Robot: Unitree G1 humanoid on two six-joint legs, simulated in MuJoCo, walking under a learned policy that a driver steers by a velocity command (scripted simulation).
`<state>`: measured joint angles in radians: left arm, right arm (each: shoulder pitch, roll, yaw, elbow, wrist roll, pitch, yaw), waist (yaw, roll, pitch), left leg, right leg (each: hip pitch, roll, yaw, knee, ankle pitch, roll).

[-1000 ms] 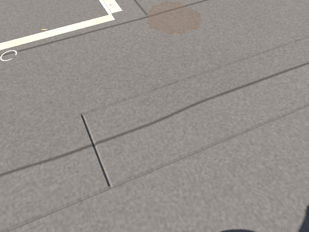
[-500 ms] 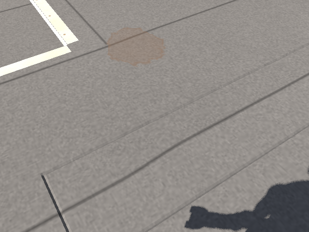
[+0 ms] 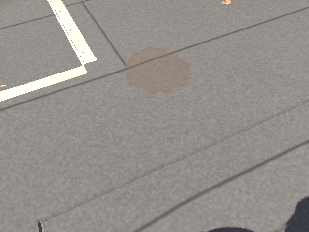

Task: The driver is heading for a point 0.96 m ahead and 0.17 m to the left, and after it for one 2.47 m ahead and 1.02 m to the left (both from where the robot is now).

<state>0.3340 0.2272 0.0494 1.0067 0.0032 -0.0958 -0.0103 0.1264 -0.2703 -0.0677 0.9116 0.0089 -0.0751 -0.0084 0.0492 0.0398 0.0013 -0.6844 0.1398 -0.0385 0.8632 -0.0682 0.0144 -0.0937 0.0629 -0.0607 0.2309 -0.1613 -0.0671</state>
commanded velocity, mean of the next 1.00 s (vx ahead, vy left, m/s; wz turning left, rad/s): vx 0.50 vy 0.00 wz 0.06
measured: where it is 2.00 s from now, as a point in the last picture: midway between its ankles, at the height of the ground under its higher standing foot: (149, 142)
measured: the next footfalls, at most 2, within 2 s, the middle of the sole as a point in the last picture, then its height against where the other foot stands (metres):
left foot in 0.24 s outside the picture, level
right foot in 0.78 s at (190, 203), level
